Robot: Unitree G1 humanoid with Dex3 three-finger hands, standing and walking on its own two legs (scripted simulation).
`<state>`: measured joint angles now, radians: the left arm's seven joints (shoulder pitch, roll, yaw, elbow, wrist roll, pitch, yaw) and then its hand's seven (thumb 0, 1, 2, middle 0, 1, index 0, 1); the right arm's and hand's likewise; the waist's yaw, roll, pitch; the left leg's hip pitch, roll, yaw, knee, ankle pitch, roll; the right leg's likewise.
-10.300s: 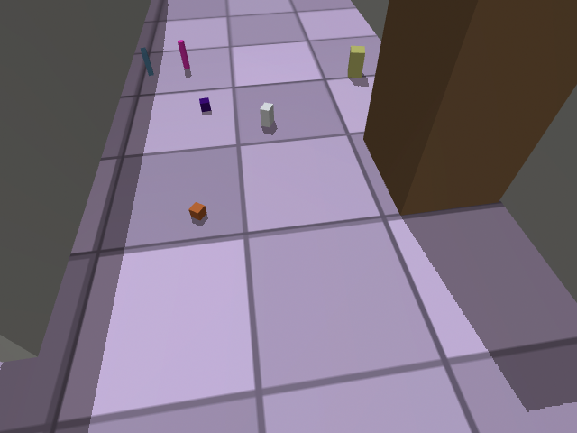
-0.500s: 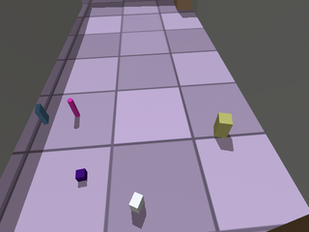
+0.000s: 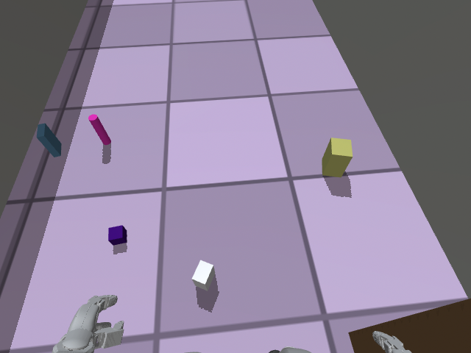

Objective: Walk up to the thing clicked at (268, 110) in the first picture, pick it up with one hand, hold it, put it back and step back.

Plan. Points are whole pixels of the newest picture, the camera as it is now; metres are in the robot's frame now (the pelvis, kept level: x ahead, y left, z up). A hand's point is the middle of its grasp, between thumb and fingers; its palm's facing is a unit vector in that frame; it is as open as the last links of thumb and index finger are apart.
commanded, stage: rise first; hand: left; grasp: from above
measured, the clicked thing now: (204, 275) +0.41 +0.15 -0.71
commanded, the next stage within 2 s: none
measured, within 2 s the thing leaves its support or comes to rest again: neither
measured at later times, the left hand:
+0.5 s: hand (122, 348) +0.14 +0.26 -0.24, palm faces -0.05 -0.79 -0.61, open 13.4 cm
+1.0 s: hand (158, 296) +0.28 +0.25 -0.44, palm faces -0.13 -0.38 -0.92, open 14.0 cm
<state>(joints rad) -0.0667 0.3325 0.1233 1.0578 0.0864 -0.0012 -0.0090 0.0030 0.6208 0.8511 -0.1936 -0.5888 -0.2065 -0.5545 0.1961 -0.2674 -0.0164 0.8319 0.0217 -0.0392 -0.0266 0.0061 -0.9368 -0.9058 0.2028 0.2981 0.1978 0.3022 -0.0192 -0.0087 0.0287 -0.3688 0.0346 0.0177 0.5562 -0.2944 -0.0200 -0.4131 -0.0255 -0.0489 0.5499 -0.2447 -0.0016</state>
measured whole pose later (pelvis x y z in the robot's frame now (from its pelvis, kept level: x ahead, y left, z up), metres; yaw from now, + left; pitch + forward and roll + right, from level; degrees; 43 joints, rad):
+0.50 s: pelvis -0.01 +0.02 -0.07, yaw +0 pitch +18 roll -1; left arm 0.02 0.19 0.12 0.73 0.28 0.33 0.32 -0.01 -0.38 0.86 -0.23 -0.88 -0.20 -0.91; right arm 0.16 -0.22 -0.03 0.64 -0.02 -0.08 -0.04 0.01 -0.86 -0.89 0.20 0.30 0.20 0.30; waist 0.00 -0.01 -0.11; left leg -0.89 0.03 0.00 1.10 -0.53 0.00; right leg -0.91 -0.04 -0.04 1.06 -0.46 0.02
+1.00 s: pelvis -0.08 +0.00 -0.27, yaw +0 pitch +35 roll -2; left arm -0.81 0.28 0.23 1.35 0.51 0.47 0.81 0.00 -0.54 1.02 -0.10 -1.04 -0.09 -1.05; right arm 0.04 -0.26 -0.02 0.85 -0.13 -0.18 0.14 0.01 -0.91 -0.90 0.20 0.30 0.20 0.30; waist -0.14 0.01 -0.18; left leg -1.82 0.03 -0.05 1.87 -0.67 -0.03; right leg -1.84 -0.06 -0.05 1.81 -0.58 -0.01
